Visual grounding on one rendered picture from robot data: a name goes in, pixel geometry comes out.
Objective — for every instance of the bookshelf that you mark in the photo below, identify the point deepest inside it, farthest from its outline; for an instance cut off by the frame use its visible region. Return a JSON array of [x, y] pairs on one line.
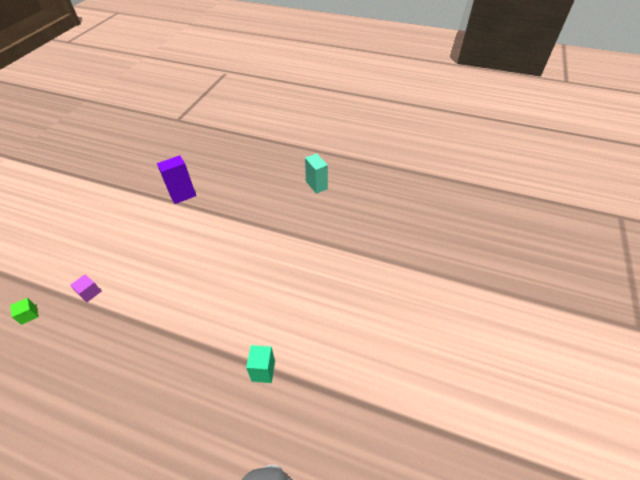
[[25, 25]]

